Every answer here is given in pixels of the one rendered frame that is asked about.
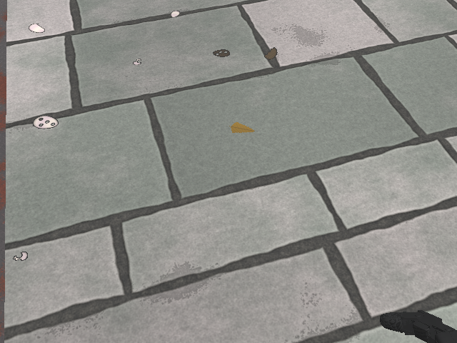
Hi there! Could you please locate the right robot hand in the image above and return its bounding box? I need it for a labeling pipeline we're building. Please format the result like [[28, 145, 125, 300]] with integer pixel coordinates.
[[380, 310, 457, 343]]

